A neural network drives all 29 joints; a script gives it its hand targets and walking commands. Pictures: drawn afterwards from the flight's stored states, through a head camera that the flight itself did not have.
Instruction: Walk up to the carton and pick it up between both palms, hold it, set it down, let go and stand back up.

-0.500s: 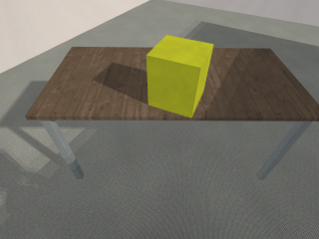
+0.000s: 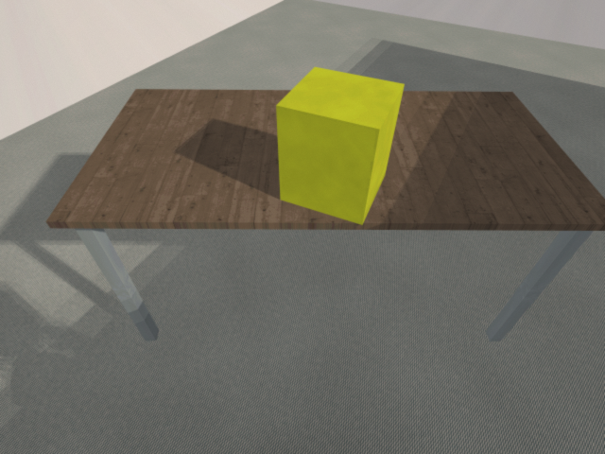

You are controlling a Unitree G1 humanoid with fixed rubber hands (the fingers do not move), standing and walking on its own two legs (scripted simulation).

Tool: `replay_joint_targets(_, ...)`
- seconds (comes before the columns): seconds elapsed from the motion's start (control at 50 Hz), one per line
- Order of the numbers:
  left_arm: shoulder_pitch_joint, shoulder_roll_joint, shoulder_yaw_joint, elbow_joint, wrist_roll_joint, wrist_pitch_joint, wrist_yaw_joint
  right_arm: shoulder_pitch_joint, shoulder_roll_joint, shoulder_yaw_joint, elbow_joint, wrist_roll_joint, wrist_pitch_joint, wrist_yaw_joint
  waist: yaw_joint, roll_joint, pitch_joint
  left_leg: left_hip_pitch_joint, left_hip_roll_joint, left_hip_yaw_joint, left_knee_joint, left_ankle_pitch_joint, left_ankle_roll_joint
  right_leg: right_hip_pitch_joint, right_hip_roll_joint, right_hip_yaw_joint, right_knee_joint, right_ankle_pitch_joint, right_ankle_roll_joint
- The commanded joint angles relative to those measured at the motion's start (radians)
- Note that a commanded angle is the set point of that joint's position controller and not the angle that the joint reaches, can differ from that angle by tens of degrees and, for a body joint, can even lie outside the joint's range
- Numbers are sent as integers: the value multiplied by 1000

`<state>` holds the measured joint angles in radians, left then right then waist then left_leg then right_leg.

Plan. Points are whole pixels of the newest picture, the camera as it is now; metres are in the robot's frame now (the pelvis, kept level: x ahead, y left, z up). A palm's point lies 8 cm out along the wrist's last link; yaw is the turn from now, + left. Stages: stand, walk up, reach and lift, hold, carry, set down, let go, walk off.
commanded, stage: stand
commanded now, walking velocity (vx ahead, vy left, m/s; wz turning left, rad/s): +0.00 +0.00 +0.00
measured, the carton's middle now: (338, 145) +0.77 -0.10 -0.01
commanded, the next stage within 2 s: walk up in 0.16 s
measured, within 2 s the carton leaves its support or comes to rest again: neither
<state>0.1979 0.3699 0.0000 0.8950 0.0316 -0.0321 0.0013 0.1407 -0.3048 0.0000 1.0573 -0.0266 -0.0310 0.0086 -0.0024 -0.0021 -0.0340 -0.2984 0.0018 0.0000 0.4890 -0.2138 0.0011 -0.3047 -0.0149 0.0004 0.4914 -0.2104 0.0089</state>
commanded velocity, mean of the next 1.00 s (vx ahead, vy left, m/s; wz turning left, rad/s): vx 0.00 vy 0.00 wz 0.00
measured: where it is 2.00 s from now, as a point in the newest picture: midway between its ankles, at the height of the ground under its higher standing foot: (325, 437)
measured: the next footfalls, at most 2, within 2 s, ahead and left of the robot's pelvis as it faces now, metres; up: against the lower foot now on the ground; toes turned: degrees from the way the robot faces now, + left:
right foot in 0.70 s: +0.13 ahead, -0.17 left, +0.00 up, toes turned -2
left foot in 1.26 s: +0.34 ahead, +0.03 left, +0.00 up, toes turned -2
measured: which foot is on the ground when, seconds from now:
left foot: down 0.00-0.72, up 0.74-1.00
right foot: down 0.00-0.46, up 0.48-0.68, down 0.70-1.00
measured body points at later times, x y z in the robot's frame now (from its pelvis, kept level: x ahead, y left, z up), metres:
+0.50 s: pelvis +0.01 +0.00 +0.00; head +0.00 +0.00 +0.45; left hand +0.11 +0.30 -0.11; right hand +0.09 -0.29 -0.13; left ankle +0.02 +0.12 -0.73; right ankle +0.02 -0.12 -0.73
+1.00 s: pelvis +0.12 -0.10 +0.01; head +0.11 -0.13 +0.46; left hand +0.17 +0.22 -0.08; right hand +0.17 -0.41 -0.14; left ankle +0.13 +0.06 -0.67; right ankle +0.09 -0.17 -0.74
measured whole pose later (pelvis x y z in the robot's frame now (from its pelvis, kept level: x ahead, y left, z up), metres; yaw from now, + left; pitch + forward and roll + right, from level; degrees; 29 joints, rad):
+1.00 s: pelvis +0.12 -0.10 +0.01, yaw -3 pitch -4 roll +3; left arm 0.36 0.41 0.01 0.90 0.03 -0.07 -0.04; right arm 0.24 -0.39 0.00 1.03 -0.03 -0.02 0.03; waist 0.02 0.03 0.02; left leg -0.37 0.03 0.00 0.95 -0.25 0.00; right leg -0.07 0.02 0.00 0.43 -0.29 -0.07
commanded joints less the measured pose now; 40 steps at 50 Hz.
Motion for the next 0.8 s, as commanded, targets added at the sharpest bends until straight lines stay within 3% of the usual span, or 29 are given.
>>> replay_joint_targets(0.0,-50,158,32,27,-30,-22,3,-42,-250,-61,-15,18,-24,-4,14,-4,-64,97,120,-104,-137,50,30,125,-118,110,-144,37,-48)
replay_joint_targets(0.04,-50,213,48,35,-26,-24,6,-39,-231,-57,-16,22,-18,-1,-8,32,-70,101,119,-90,-143,16,23,127,-121,118,-141,36,-51)
replay_joint_targets(0.06,-60,211,41,28,-24,-26,2,-46,-220,-49,-22,16,-19,2,-8,-10,-46,94,126,-107,-159,8,26,105,-113,116,-129,8,-51)
replay_joint_targets(0.12,-15,184,41,23,-25,-15,10,-40,-244,-52,-19,22,-23,0,11,40,-73,73,128,-114,-161,-9,36,160,-118,100,-126,38,-41)
replay_joint_targets(0.14,-14,179,38,29,-31,-15,3,-77,-254,-52,-22,15,-24,-6,25,8,-84,77,124,-114,-144,-24,28,144,-110,105,-127,41,-50)
replay_joint_targets(0.16,-59,164,38,13,-17,-23,9,-71,-250,-57,-35,14,-23,-2,-3,-11,-78,89,119,-119,-148,-22,25,120,-111,96,-127,33,-50)
replay_joint_targets(0.28,-75,186,34,7,-27,-28,1,-47,-236,-51,-20,17,-16,-3,-3,-23,-70,107,125,-110,-149,7,37,124,-112,112,-140,9,-48)
replay_joint_targets(0.32,-33,189,44,29,-20,-26,12,-65,-233,-54,-21,15,-15,-2,7,62,-33,51,118,-116,-167,-2,42,128,-110,103,-142,24,-45)
replay_joint_targets(0.34,21,250,100,-30,5,-26,-21,6,-325,-98,-71,4,-30,11,4,-14,-109,99,93,-104,-147,-384,49,141,-40,78,-89,-348,-66)
replay_joint_targets(0.36,-2,262,90,-53,13,-20,-27,49,-360,-110,-66,-1,-35,13,-13,-4,-88,169,143,-192,-156,-475,83,-9,-39,89,-43,-403,-61)
replay_joint_targets(0.38,-12,254,97,-42,11,-16,-31,96,-366,-128,-56,-6,-36,13,-33,93,-64,220,173,-217,-202,-582,97,-149,-25,71,38,-430,-54)
replay_joint_targets(0.4,-35,224,100,-65,18,-7,-38,117,-380,-143,-47,-12,-40,12,-52,170,37,249,268,-342,-289,-685,135,-296,16,13,188,-329,-37)
replay_joint_targets(0.42,-59,224,100,-67,12,-8,-38,128,-384,-152,-48,-13,-45,5,-70,169,36,273,346,-428,-355,-643,188,-360,2,1,313,-276,-19)
replay_joint_targets(0.44,-62,242,98,-79,20,-8,-39,116,-414,-153,-63,-13,-51,2,-72,153,64,296,379,-429,-337,-551,215,-395,-25,45,341,-263,-20)
replay_joint_targets(0.46,-52,216,96,-81,6,-18,-41,119,-389,-151,-75,-14,-61,-2,-70,161,100,326,348,-385,-320,-400,199,-422,-39,38,340,-213,-21)
replay_joint_targets(0.48,-57,216,86,-87,9,-24,-49,115,-403,-157,-96,-11,-64,2,-72,131,57,377,374,-366,-293,-272,223,-411,-58,24,280,-189,-17)
replay_joint_targets(0.5,-97,228,86,-81,7,-33,-52,155,-370,-140,-71,-3,-67,-3,-87,67,78,375,336,-350,-289,-155,213,-422,-59,38,291,-181,-11)
replay_joint_targets(0.52,-76,241,100,-76,0,-33,-56,139,-385,-147,-91,-7,-65,1,-64,123,54,347,303,-279,-267,-133,193,-339,-49,19,287,-202,-5)
replay_joint_targets(0.56,-62,229,103,-76,1,-20,-69,101,-367,-140,-98,-6,-57,3,-62,132,42,275,258,-212,-287,-265,176,-243,-30,0,217,-193,11)
replay_joint_targets(0.58,-25,217,112,-84,-5,-18,-70,51,-388,-140,-113,-3,-49,10,-34,131,28,222,297,-226,-274,-324,186,-178,-37,10,156,-216,-1)
replay_joint_targets(0.6,24,215,111,-54,-3,-16,-66,-18,-408,-138,-128,-1,-40,16,16,181,18,98,273,-167,-223,-352,170,-27,-49,-7,74,-186,-19)
replay_joint_targets(0.62,91,214,112,-32,-7,-23,-60,-73,-374,-129,-134,-1,-32,22,64,171,36,38,209,-91,-128,-349,129,77,-36,-17,-37,-83,-40)
replay_joint_targets(0.64,201,236,125,12,-5,-37,-40,-38,-312,-102,-143,-1,-26,22,111,3,-8,-64,149,-36,82,-291,88,275,-21,20,-127,-72,-44)
replay_joint_targets(0.66,302,328,150,57,5,-49,-25,-47,-220,-80,-163,3,-23,25,137,-193,-1,-284,20,79,425,-290,23,398,-167,315,-216,-230,-68)
replay_joint_targets(0.68,292,388,167,30,-3,-55,-12,-4,-179,-55,-152,0,-23,19,113,-240,59,-461,-59,-13,559,-326,-6,419,-309,625,-332,-228,-83)
replay_joint_targets(0.7,199,379,155,-4,-5,-48,-5,55,-241,-65,-130,5,-17,15,65,-89,57,-419,-1,-71,554,-255,-11,356,-329,598,-350,-377,-115)
replay_joint_targets(0.72,129,386,158,-21,-11,-39,-6,95,-311,-89,-104,6,-12,15,41,-77,36,-385,14,-58,575,-237,7,308,-328,610,-362,-532,-151)
replay_joint_targets(0.74,78,395,157,-39,-8,-39,-12,117,-339,-92,-80,11,-4,16,13,-137,79,-330,49,-66,571,-217,22,222,-306,559,-357,-603,-140)
replay_joint_targets(0.78,71,314,135,-42,-13,-48,-13,89,-319,-87,-89,16,-4,29,10,-149,182,-285,73,-66,539,-94,18,136,-192,385,-349,-363,-84)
